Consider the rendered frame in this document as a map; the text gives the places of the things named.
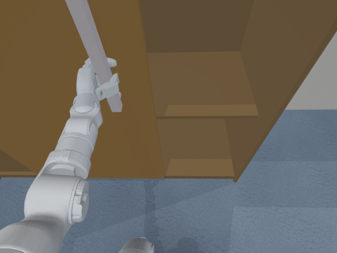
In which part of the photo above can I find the handle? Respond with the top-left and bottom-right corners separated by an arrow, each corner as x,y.
65,0 -> 123,112

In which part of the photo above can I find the robot left forearm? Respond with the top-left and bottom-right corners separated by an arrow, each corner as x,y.
24,93 -> 103,216

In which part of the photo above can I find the robot left hand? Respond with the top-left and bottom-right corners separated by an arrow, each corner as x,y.
76,57 -> 120,101

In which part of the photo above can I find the left robot thigh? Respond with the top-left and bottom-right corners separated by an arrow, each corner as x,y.
119,238 -> 154,253

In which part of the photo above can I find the left robot upper arm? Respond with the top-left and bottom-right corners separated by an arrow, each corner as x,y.
0,174 -> 89,253

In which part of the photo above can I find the wardrobe door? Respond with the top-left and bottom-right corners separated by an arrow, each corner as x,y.
0,0 -> 164,179
0,149 -> 32,171

